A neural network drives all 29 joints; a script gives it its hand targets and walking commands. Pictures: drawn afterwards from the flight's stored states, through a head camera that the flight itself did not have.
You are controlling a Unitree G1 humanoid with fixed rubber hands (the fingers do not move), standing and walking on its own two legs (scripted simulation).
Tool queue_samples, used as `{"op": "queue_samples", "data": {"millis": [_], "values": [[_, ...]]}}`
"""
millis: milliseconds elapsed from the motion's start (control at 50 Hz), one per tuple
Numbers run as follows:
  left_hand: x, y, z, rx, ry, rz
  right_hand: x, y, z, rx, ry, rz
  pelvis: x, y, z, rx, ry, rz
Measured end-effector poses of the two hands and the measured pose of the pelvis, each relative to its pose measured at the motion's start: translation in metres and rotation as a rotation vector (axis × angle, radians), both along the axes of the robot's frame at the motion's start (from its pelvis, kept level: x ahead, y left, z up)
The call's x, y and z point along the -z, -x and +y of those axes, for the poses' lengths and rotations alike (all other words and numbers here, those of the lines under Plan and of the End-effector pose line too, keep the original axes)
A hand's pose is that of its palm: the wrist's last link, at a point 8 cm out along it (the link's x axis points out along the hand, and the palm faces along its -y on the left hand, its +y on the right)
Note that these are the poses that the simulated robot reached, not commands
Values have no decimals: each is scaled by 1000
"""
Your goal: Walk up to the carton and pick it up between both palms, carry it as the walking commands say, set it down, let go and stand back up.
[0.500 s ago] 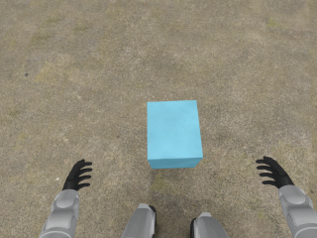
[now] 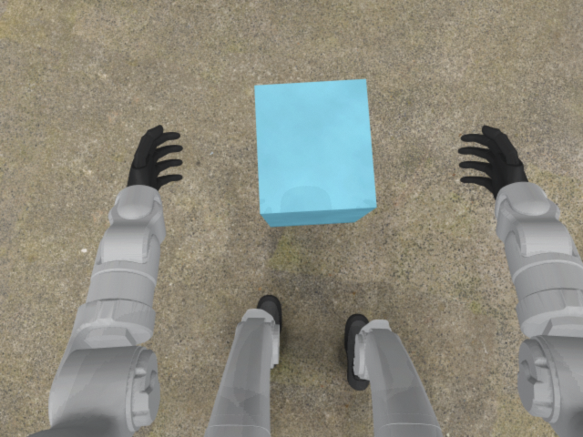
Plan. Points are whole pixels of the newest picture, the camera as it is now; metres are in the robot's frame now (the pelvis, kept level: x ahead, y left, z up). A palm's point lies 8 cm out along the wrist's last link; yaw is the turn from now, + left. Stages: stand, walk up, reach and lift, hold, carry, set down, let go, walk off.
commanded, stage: reach and lift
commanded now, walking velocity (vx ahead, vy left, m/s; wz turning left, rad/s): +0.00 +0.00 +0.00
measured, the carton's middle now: (311, 163) +0.58 -0.01 -0.54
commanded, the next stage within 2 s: none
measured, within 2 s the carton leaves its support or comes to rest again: neither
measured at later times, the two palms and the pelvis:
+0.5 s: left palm (183, 117) +0.54 +0.21 -0.16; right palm (459, 121) +0.54 -0.22 -0.17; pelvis +0.00 -0.01 -0.01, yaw -1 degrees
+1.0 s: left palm (202, 137) +0.54 +0.20 -0.24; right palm (438, 139) +0.53 -0.22 -0.24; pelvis -0.04 -0.01 -0.11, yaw -6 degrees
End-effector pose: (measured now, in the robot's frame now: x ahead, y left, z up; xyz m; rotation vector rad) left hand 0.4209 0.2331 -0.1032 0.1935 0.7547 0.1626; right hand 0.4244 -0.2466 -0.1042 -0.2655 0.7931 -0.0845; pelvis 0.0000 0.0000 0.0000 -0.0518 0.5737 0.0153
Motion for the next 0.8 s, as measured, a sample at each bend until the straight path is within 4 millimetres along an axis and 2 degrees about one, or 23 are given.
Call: {"op": "queue_samples", "data": {"millis": [120, 260, 360, 420, 500, 560, 600, 740, 800], "values": [[11, -39, -6, -15, 14, -33, 14, -35, 8, 7, -23, -16, 5, -7, 1, 4, 4, 83], [26, -80, -18, -21, 41, -77, 34, -67, 10, 18, -50, -49, 13, -15, -2, 13, 6, 195], [38, -97, -22, -49, 51, -99, 50, -84, 9, 41, -80, -84, 15, -17, -6, 20, 3, 235], [45, -106, -25, -59, 62, -110, 58, -96, 15, 33, -102, -116, 15, -14, -10, 22, -1, 229], [56, -119, -27, -45, 60, -142, 63, -112, 27, 29, -123, -196, 7, -3, -13, 21, -8, 126], [69, -121, -28, -38, 53, -153, 77, -116, 38, 21, -147, -215, 1, 6, -16, 21, -13, 32], [77, -118, -26, -45, 51, -133, 89, -112, 40, 28, -148, -185, 4, 8, -17, 23, -13, 52], [60, -116, -21, -78, 40, -166, 91, -108, 35, 76, -157, -194, 11, 16, -21, 46, -18, 47], [63, -116, -22, -70, 64, -159, 93, -102, 28, 88, -144, -175, 21, 23, -23, 54, -17, 46]]}}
